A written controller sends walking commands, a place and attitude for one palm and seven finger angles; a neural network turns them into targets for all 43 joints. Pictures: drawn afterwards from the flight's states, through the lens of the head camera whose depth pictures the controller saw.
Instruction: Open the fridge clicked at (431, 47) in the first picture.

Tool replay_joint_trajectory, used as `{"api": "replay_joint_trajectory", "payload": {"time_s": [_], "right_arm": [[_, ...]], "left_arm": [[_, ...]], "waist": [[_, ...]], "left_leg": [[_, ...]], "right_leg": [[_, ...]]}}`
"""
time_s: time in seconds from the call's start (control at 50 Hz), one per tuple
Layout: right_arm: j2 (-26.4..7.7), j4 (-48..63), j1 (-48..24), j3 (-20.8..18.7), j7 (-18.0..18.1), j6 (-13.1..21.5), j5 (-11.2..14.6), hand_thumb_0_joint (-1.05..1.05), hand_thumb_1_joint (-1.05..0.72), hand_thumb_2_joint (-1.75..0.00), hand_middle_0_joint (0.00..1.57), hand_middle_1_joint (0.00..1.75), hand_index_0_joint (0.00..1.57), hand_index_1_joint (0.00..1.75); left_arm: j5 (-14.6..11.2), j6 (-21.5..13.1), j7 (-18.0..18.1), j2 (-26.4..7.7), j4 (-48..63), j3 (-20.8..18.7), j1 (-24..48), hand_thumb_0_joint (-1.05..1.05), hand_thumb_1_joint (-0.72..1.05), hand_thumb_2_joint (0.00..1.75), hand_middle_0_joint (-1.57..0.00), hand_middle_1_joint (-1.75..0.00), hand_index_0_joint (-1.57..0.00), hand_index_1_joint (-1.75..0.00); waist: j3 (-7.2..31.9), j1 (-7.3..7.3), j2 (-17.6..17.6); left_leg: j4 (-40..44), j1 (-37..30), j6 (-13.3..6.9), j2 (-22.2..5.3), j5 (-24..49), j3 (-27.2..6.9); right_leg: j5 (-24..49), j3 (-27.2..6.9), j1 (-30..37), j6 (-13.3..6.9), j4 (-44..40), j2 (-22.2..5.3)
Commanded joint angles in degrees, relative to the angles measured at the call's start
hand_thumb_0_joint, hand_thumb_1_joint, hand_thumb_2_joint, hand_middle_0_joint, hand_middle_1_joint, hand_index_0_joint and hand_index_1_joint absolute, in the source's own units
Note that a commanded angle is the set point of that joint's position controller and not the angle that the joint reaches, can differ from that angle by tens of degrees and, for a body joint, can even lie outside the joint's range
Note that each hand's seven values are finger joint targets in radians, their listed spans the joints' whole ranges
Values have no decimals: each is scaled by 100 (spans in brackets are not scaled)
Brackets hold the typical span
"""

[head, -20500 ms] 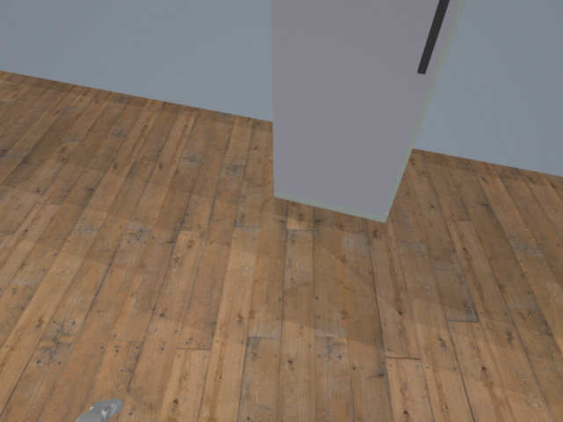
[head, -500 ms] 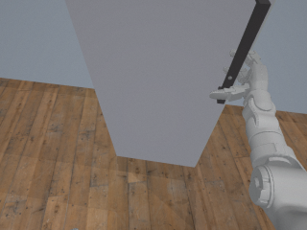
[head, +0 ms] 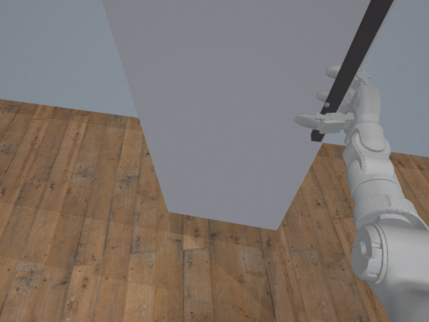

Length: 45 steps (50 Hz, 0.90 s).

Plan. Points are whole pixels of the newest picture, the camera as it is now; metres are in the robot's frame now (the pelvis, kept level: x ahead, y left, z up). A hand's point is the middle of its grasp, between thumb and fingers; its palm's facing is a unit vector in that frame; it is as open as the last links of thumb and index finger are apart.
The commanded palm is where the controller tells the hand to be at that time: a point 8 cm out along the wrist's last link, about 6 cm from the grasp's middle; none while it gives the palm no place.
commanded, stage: grip the handle and tug to test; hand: right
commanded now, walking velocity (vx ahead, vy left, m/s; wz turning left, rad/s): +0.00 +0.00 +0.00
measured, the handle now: (340, 77) +0.55 -0.15 +0.17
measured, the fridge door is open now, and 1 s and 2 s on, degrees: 0 1 28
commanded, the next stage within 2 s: pull the door a little, standing still in 1.18 s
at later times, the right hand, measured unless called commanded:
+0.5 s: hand (327, 103) +0.50 -0.13 +0.15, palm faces +0.03 +1.00 +0.01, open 5.6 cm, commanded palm +0.46 -0.18 +0.15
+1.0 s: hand (325, 105) +0.49 -0.13 +0.15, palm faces +0.05 +1.00 +0.02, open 5.7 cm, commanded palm +0.43 -0.17 +0.15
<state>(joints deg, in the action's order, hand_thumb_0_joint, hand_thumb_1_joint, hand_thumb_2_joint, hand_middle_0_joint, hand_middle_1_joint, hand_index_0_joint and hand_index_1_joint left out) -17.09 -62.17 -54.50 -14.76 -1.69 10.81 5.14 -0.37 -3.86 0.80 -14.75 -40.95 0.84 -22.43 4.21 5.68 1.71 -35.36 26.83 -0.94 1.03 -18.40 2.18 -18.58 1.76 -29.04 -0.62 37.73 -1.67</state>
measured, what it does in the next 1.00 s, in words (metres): stands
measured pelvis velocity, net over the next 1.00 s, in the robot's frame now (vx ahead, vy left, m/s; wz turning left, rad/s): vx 0.03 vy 0.00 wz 0.04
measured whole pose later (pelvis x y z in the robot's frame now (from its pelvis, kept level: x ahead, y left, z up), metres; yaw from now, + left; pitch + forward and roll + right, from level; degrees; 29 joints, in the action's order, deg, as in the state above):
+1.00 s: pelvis +0.03 +0.00 +0.01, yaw +2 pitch +9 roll +1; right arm -14.4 -43.9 -40.9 -15.7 -1.2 4.5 6.8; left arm -0.7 -2.0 -0.1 -14.3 -38.4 -0.2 -21.5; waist 5.8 4.7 2.4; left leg -31.4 22.1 -0.8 1.8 -18.3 -0.2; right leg -19.3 3.9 -23.4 -0.6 33.8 -2.3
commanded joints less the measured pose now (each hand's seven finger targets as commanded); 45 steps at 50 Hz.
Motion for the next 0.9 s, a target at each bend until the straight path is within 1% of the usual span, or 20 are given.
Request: {"api": "replay_joint_trajectory", "payload": {"time_s": [0.0, 0.04, 0.06, 0.1, 0.22, 0.3, 0.34, 0.4, 0.44, 0.48, 0.54, 0.58, 0.6, 0.68, 0.74, 0.78, 0.8, 0.82, 0.84, 0.88], "right_arm": [[-1100, 1218, -3234, -67, -70, 388, 13, 0, -11, -56, 36, 129, 36, 129], [-1224, 1133, -2964, -240, -86, 399, 25, 0, -20, -60, 38, 130, 38, 130], [-1195, 1247, -3016, -187, -107, 424, 33, 0, -25, -62, 38, 131, 38, 131], [-952, 1434, -3023, -6, -141, 483, 47, 0, -34, -66, 39, 132, 39, 132], [-1058, 1340, -2814, -123, -131, 440, 90, 0, -62, -78, 42, 136, 42, 136], [-1184, 1387, -2873, -169, -150, 411, 52, 0, -81, -86, 44, 139, 44, 139], [-1258, 1290, -2862, -230, -154, 389, 32, 0, -90, -90, 45, 140, 45, 140], [-1262, 1428, -2777, -279, -157, 396, 60, 0, -90, -90, 45, 140, 45, 140], [-1056, 1481, -2589, -146, -177, 369, 66, 0, -90, -90, 45, 140, 45, 140], [-1198, 1561, -2548, -266, -163, 371, 88, 0, -90, -90, 45, 140, 45, 140], [-1135, 1867, -2401, -263, -143, 331, 106, 0, -90, -90, 45, 140, 45, 140], [-923, 2093, -2356, -114, -131, 318, 140, 0, -90, -90, 45, 140, 45, 140], [-942, 2053, -2193, -177, -117, 284, 154, 0, -90, -90, 45, 140, 45, 140], [-1091, 2106, -2116, -251, -83, 209, 115, 0, -90, -90, 45, 140, 45, 140], [-861, 2510, -2038, -101, -72, 178, 117, 0, -90, -90, 45, 140, 45, 140], [-890, 2653, -1735, -143, -65, 153, 130, 0, -90, -90, 45, 140, 45, 140], [-754, 2653, -1444, -109, -73, 95, 168, 0, -90, -90, 45, 140, 45, 140], [-729, 2821, -1479, -73, -74, 72, 180, 0, -90, -90, 45, 140, 45, 140], [-635, 2963, -1415, -15, -90, 38, 207, 0, -90, -90, 45, 140, 45, 140], [-854, 3198, -989, -243, -93, 1, 222, 0, -90, -90, 45, 140, 45, 140]], "left_arm": [[-23, -188, 61, -844, 442, -283, -516, 0, 90, 90, -20, -30, -20, -30], [-27, -192, 63, -845, 460, -280, -512, 0, 90, 90, -20, -30, -20, -30], [-29, -192, 65, -837, 472, -279, -497, 0, 90, 90, -20, -30, -20, -30], [-29, -218, 41, -805, 509, -290, -496, 0, 90, 90, -20, -30, -20, -30], [-39, -196, 39, -845, 509, -298, -497, 0, 90, 90, -20, -30, -20, -30], [-45, -176, 48, -847, 516, -294, -502, 0, 90, 90, -20, -30, -20, -30], [-41, -158, 62, -844, 490, -296, -521, 0, 90, 90, -20, -30, -20, -30], [-35, -164, 49, -840, 533, -302, -526, 0, 90, 90, -20, -30, -20, -30], [-45, -153, 32, -816, 571, -304, -499, 0, 90, 90, -20, -30, -20, -30], [-24, -135, 30, -846, 566, -315, -537, 0, 90, 90, -20, -30, -20, -30], [-40, -108, 20, -822, 634, -329, -457, 0, 90, 90, -20, -30, -20, -30], [-38, -111, 11, -808, 668, -339, -429, 0, 90, 90, -20, -30, -20, -30], [-47, -108, 3, -799, 666, -349, -401, 0, 90, 90, -20, -30, -20, -30], [-40, -58, 18, -826, 663, -337, -381, 0, 90, 90, -20, -30, -20, -30], [-51, -60, 1, -765, 710, -356, -306, 0, 90, 90, -20, -30, -20, -30], [-45, -49, -6, -777, 722, -366, -301, 0, 90, 90, -20, -30, -20, -30], [-54, -47, -24, -751, 762, -362, -253, 0, 90, 90, -20, -30, -20, -30], [-61, -45, -29, -753, 764, -372, -245, 0, 90, 90, -20, -30, -20, -30], [-53, -51, -35, -743, 784, -382, -209, 0, 90, 90, -20, -30, -20, -30], [-43, -45, -39, -769, 842, -400, -189, 0, 90, 90, -20, -30, -20, -30]], "waist": [[2030, 202, -159], [2163, 92, -72], [2222, 124, -28], [2339, 122, 199], [2081, 123, -156], [2108, 112, 8], [2052, 129, -69], [2224, 71, -12], [2280, 37, 100], [2289, 29, -152], [2448, -48, 11], [2448, -27, -20], [2410, -72, 60], [2213, -62, -166], [2492, -129, 257], [2525, -181, 74], [2507, -244, 153], [2495, -200, -47], [2587, -228, 64], [2700, -366, -121]], "left_leg": [[352, -599, -37, 106, 2043, -143], [334, -718, -57, 104, 2102, -151], [321, -742, -56, 105, 2194, -148], [277, -668, -66, 120, 2290, -125], [340, -741, -45, 138, 2255, -123], [333, -779, -50, 118, 2311, -146], [340, -773, -45, 116, 2347, -156], [316, -837, -50, 121, 2431, -148], [282, -819, -66, 130, 2498, -119], [282, -932, -55, 145, 2640, -122], [244, -1058, -64, 138, 2863, -110], [248, -1031, -59, 155, 2947, -90], [269, -1013, -53, 154, 2960, -104], [304, -1151, -60, 150, 2986, -108], [260, -1131, -66, 138, 3150, -100], [267, -1234, -65, 147, 3269, -84], [265, -1267, -60, 145, 3349, -88], [271, -1331, -45, 147, 3475, -75], [276, -1386, -39, 138, 3579, -96], [264, -1677, -54, 128, 3808, -109]], "right_leg": [[1551, -219, 1202, -145, -279, 128], [1592, -184, 1201, -136, -280, 141], [1679, -176, 1259, -137, -275, 132], [1908, -190, 1460, -120, -222, 128], [1749, -168, 1245, -143, -280, 112], [1780, -134, 1229, -150, -276, 126], [1783, -131, 1188, -157, -266, 121], [1927, -141, 1281, -151, -256, 121], [2077, -136, 1387, -127, -239, 114], [2196, -144, 1346, -147, -234, 110], [2484, -122, 1487, -121, -247, 98], [2727, -140, 1638, -123, -222, 77], [2726, -112, 1640, -120, -211, 71], [2588, -86, 1470, -146, -276, 81], [3053, -106, 1812, -107, -232, 63], [3333, -128, 1871, -107, -228, 39], [3399, -95, 1856, -107, -234, 42], [3485, -91, 1860, -117, -235, 29], [3566, -71, 1934, -115, -242, 37], [3754, -52, 1881, -130, -255, 43]]}}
